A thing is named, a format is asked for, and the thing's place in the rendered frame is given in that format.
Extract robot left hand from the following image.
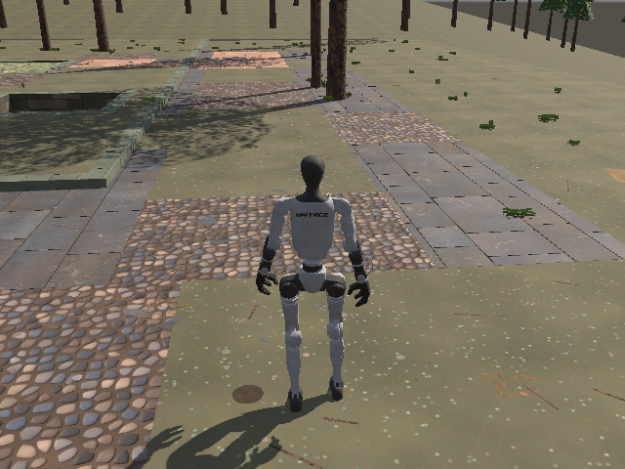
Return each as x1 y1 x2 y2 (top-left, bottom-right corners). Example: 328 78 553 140
256 272 278 295

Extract robot left upper arm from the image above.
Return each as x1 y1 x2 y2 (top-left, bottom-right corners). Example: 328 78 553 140
267 197 292 250

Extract robot right hand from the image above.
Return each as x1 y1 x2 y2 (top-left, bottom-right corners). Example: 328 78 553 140
348 281 370 307

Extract robot head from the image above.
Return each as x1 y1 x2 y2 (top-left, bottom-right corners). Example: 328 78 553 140
296 155 329 202

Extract robot right upper arm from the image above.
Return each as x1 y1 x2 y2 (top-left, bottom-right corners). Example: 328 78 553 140
333 197 358 252

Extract right robot thigh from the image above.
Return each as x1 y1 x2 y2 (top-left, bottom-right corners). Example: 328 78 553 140
326 273 346 340

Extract robot left forearm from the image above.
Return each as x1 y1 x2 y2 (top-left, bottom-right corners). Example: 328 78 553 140
258 235 276 276

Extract robot right forearm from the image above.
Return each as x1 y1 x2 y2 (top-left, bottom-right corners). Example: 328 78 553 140
349 237 368 283

